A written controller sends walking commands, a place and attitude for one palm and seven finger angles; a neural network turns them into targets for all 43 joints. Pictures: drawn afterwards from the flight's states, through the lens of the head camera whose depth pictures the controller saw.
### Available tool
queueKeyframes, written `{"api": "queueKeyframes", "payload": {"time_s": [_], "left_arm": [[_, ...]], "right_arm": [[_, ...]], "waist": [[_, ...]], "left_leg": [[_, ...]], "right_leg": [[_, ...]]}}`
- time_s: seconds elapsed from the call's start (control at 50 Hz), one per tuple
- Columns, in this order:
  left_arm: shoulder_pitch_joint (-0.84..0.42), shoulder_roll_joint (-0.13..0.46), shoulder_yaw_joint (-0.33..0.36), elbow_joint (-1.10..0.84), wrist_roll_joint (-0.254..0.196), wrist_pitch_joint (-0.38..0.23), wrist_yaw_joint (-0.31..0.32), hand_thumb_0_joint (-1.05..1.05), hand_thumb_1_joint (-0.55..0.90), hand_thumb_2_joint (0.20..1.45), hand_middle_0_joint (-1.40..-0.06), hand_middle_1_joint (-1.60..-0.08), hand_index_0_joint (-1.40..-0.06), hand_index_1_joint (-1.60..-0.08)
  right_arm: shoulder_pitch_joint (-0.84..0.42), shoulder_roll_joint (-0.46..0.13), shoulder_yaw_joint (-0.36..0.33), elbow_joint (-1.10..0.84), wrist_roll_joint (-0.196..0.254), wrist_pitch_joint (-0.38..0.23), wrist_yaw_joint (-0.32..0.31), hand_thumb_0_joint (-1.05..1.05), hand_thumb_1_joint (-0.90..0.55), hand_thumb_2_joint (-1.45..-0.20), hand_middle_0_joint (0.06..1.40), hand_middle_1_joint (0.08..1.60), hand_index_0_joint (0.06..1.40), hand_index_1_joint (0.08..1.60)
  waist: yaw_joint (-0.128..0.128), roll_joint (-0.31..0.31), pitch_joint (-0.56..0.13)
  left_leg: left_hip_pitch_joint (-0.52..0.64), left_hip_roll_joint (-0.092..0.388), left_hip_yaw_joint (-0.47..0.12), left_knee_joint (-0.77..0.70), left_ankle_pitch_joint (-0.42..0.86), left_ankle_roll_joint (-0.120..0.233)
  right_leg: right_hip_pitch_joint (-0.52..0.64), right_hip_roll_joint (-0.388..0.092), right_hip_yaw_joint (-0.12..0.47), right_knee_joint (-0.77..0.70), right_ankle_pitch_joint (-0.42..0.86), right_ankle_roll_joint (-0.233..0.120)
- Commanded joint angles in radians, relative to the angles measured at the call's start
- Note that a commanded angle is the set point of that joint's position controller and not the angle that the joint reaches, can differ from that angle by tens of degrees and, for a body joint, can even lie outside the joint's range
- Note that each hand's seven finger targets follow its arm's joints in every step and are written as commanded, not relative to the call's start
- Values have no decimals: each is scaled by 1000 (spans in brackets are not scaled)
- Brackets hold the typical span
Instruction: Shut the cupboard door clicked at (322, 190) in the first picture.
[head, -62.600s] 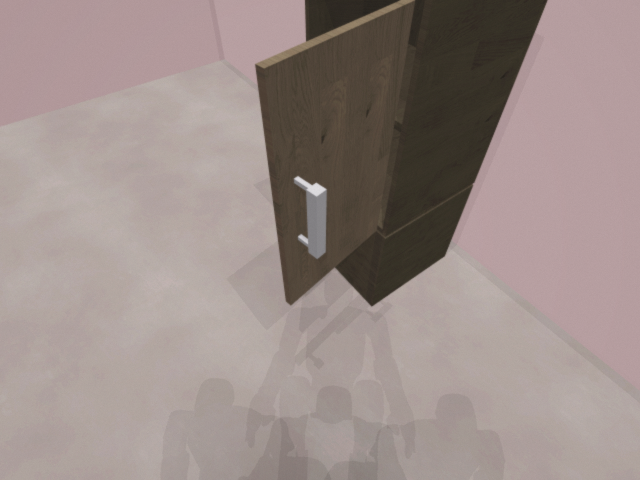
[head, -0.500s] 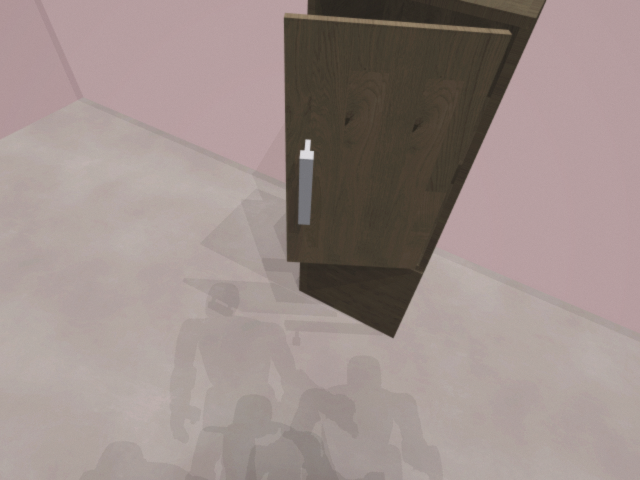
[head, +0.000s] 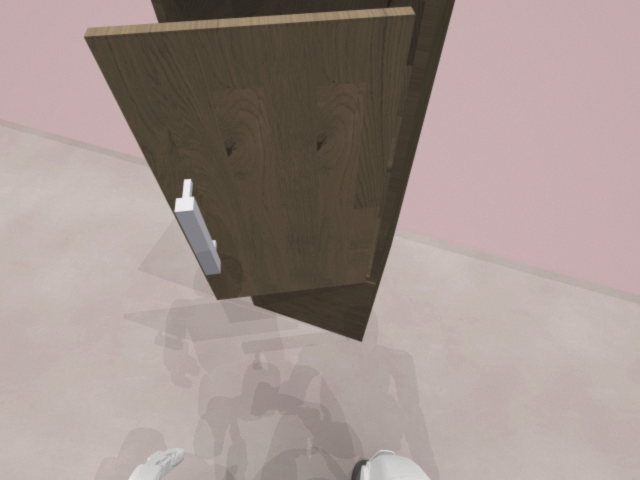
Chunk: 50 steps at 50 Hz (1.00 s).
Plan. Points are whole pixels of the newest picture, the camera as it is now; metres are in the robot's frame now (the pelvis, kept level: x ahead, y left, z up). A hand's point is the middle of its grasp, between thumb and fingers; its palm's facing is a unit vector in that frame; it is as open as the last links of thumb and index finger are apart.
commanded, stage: come to a stop and stand still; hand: left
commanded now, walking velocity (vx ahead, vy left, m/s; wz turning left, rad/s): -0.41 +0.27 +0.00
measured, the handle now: (201, 229) +0.47 +0.20 -0.03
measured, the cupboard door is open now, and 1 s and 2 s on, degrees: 27 27 27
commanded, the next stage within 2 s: look again from close up in 1.00 s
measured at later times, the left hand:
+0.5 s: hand out of the picture +0.08 +0.22 -0.15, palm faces +0.10 -0.96 -0.25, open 7.4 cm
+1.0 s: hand out of the picture +0.03 +0.23 -0.15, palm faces +0.05 -0.98 -0.20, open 7.4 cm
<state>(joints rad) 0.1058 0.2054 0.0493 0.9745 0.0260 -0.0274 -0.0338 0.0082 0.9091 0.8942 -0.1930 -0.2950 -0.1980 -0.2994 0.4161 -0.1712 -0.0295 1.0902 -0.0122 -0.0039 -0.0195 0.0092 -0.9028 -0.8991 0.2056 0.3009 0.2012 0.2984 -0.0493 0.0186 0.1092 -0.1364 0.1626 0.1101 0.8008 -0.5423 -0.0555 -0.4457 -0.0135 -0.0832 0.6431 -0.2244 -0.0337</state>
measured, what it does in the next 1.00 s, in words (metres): steps on the spot: left foot, then right foot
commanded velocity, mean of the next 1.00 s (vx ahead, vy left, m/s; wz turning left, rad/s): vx -0.09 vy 0.06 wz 0.00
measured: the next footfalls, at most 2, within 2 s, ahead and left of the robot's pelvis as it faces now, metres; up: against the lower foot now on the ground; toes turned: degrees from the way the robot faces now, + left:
left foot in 0.52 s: +0.05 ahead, +0.16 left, +0.00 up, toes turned +4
right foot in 0.76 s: +0.04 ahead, -0.08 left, +0.00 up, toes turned +3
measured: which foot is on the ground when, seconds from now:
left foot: up 0.00-0.50, down 0.52-1.00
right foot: down 0.00-0.54, up 0.56-0.74, down 0.76-1.00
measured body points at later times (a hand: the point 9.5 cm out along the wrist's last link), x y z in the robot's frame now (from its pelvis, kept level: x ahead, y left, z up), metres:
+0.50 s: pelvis +0.04 +0.02 +0.02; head +0.09 +0.02 +0.47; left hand +0.07 +0.27 -0.13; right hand +0.18 -0.22 -0.12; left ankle +0.01 +0.15 -0.70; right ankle +0.07 -0.10 -0.72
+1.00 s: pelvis +0.01 +0.05 +0.03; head +0.02 +0.05 +0.48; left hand +0.03 +0.28 -0.13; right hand +0.03 -0.18 -0.13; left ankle +0.01 +0.16 -0.72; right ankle +0.00 -0.08 -0.72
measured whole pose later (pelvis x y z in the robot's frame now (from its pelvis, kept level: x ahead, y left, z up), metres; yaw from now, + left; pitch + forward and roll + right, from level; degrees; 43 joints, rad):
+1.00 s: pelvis +0.01 +0.05 +0.03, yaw +1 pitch -2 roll +0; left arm 0.24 0.17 0.01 1.10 0.01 0.02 0.03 0.01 0.91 0.89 -0.20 -0.30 -0.20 -0.30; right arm 0.26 -0.17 0.00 1.10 -0.01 0.00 -0.03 0.01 -0.91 -0.90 0.20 0.30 0.20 0.30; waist 0.00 0.00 0.03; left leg -0.15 0.00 0.05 0.40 -0.23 0.01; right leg -0.15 -0.02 0.04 0.43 -0.25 0.02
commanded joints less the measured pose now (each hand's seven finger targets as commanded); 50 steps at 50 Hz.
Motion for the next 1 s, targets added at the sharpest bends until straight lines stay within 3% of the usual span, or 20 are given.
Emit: {"api": "queueKeyframes", "payload": {"time_s": [0.0,0.02,0.08,0.2,0.3,0.4,0.46,0.48,0.5,0.52,0.54,0.58,0.6,0.66,0.7,0.74,0.76,0.78,0.82,0.98], "left_arm": [[192,164,31,20,-10,-8,52,0,900,900,-200,-300,-200,-300],[138,122,14,4,-12,-7,58,0,900,900,-200,-300,-200,-300],[75,102,5,-14,-4,-7,71,0,900,900,-200,-300,-200,-300],[125,123,31,-7,-4,11,81,0,900,900,-200,-300,-200,-300],[103,146,39,-35,2,21,81,0,900,900,-200,-300,-200,-300],[117,172,46,-47,12,27,73,0,900,900,-200,-300,-200,-300],[110,169,43,-33,-2,33,71,0,900,900,-200,-300,-200,-300],[125,133,34,-37,-5,36,70,0,900,900,-200,-300,-200,-300],[154,80,21,-46,-12,43,67,0,900,900,-200,-300,-200,-300],[127,71,12,-45,-11,52,71,0,900,900,-200,-300,-200,-300],[111,74,12,-49,-11,58,69,0,900,900,-200,-300,-200,-300],[122,75,12,-23,-8,66,63,0,900,900,-200,-300,-200,-300],[124,88,11,-13,-10,67,61,0,900,900,-200,-300,-200,-300],[155,78,2,10,-15,58,55,0,900,900,-200,-300,-200,-300],[187,81,-2,34,-15,44,53,0,900,900,-200,-300,-200,-300],[182,116,-5,54,-13,27,60,0,900,900,-200,-300,-200,-300],[155,127,-9,54,-15,25,59,0,900,900,-200,-300,-200,-300],[138,118,-11,51,-14,28,59,0,900,900,-200,-300,-200,-300],[161,91,-15,74,-17,20,65,0,900,900,-200,-300,-200,-300],[171,61,-24,102,-16,30,67,0,900,900,-200,-300,-200,-300]], "right_arm": [[-12,-69,-20,-99,9,-13,-7,0,-900,-900,200,300,200,300],[-20,-80,-15,-83,8,-7,-11,0,-900,-900,200,300,200,300],[0,-42,-6,-62,15,25,-10,0,-900,-900,200,300,200,300],[-149,-94,-31,-125,1,64,-3,0,-900,-900,200,300,200,300],[-218,-107,-43,-170,0,73,9,0,-900,-900,200,300,200,300],[-243,-98,-35,-197,6,50,11,0,-900,-900,200,300,200,300],[-162,-109,-29,-169,4,30,11,0,-900,-900,200,300,200,300],[-151,-152,-34,-164,2,17,11,0,-900,-900,200,300,200,300],[-165,-225,-44,-184,-8,11,6,0,-900,-900,200,300,200,300],[-208,-242,-43,-192,-13,22,-2,0,-900,-900,200,300,200,300],[-239,-225,-30,-198,-20,24,-8,0,-900,-900,200,300,200,300],[-265,-188,-17,-183,-19,12,-22,0,-900,-900,200,300,200,300],[-259,-178,-12,-178,-16,14,-24,0,-900,-900,200,300,200,300],[-250,-174,-9,-156,-8,11,-25,0,-900,-900,200,300,200,300],[-225,-162,-10,-138,3,8,-25,0,-900,-900,200,300,200,300],[-189,-118,-6,-126,14,5,-18,0,-900,-900,200,300,200,300],[-171,-107,-4,-114,14,5,-13,0,-900,-900,200,300,200,300],[-158,-104,-4,-103,11,2,-9,0,-900,-900,200,300,200,300],[-143,-122,-4,-76,6,-6,-15,0,-900,-900,200,300,200,300],[-117,-96,14,-11,4,-3,-11,0,-900,-900,200,300,200,300]], "waist": [[75,-207,-189],[51,-122,-178],[13,-77,-202],[62,-91,-176],[55,-152,-168],[70,-201,-210],[34,-205,-241],[39,-91,-261],[51,152,-252],[46,200,-185],[55,131,-129],[75,219,-96],[70,206,-97],[83,167,-120],[89,105,-142],[56,-22,-146],[38,-29,-121],[34,12,-102],[42,-115,-174],[51,-48,7]], "left_leg": [[-373,-69,-114,450,2,48],[-313,-55,-136,403,48,39],[-195,-85,-121,218,89,26],[-336,-136,-144,241,96,-2],[-335,-145,-154,231,115,-6],[-244,-156,-107,-32,101,7],[-28,-152,-84,-384,366,15],[76,-69,-144,-448,501,32],[76,111,-330,-457,751,107],[-39,183,-349,-484,837,198],[-137,169,-303,-496,725,227],[-100,100,-269,-475,873,214],[-91,87,-249,-462,894,210],[-37,48,-225,-446,801,189],[-33,2,-220,-399,709,147],[-68,-75,-165,-370,477,79],[-48,-94,-156,-402,387,65],[-38,-88,-173,-439,429,69],[20,-63,-164,-405,579,72],[-64,-78,-168,-510,325,72]], "right_leg": [[412,-341,369,-325,510,-179],[336,-312,277,-298,650,-163],[247,-283,160,-282,801,-144],[329,-347,223,-285,824,-190],[299,-327,188,-288,697,-178],[353,-294,192,-248,609,-167],[286,-231,154,-163,425,-73],[215,-166,110,-97,246,-20],[127,-67,33,-35,-48,39],[124,-34,43,59,-294,54],[157,-28,77,125,-307,46],[126,-22,88,165,-253,43],[134,-14,104,169,-236,41],[197,-6,86,7,-154,43],[289,-9,113,-205,38,38],[331,-111,240,-277,233,-4],[280,-142,246,-288,192,-22],[272,-116,215,-271,189,-12],[320,-84,188,-238,299,1],[245,-68,194,-334,-1,9]]}}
